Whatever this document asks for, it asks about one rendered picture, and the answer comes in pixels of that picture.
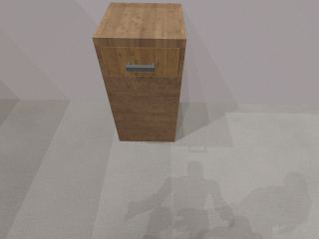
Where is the cabinet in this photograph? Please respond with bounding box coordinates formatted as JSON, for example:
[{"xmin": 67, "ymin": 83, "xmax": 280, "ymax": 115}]
[{"xmin": 92, "ymin": 2, "xmax": 186, "ymax": 142}]

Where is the handle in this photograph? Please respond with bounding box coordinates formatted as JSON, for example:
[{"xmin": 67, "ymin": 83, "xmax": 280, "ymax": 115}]
[{"xmin": 126, "ymin": 62, "xmax": 155, "ymax": 72}]

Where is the drawer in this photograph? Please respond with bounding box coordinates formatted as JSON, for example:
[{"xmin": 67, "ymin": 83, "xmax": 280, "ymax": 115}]
[{"xmin": 100, "ymin": 46, "xmax": 180, "ymax": 77}]

